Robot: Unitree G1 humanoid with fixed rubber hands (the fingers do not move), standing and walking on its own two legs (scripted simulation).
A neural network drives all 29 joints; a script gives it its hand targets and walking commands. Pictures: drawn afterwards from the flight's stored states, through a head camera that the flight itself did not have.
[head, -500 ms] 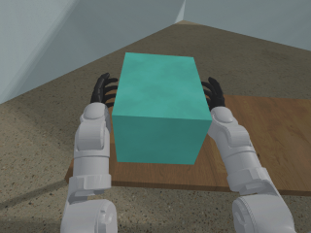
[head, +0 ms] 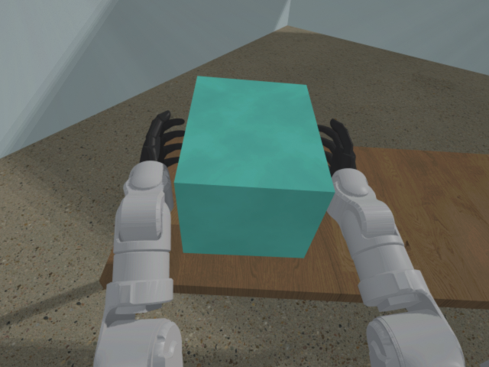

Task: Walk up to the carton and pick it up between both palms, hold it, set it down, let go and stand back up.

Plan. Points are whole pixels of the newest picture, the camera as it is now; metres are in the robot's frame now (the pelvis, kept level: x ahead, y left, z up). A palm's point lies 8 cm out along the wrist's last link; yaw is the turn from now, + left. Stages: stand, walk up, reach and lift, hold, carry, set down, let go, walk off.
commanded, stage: hold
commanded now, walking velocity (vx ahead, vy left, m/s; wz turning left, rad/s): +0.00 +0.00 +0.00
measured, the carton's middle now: (248, 163) +0.40 +0.00 +0.15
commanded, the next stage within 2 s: none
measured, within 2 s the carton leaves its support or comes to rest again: neither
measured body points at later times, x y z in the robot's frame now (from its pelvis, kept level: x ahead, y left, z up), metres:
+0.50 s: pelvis +0.00 +0.00 +0.00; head -0.04 +0.02 +0.45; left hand +0.38 +0.14 +0.18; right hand +0.37 -0.15 +0.17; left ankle +0.02 +0.13 -0.75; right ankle +0.00 -0.13 -0.75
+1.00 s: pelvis +0.00 +0.00 +0.00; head -0.05 +0.03 +0.45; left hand +0.37 +0.15 +0.19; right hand +0.37 -0.14 +0.18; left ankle +0.02 +0.13 -0.75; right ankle +0.00 -0.13 -0.75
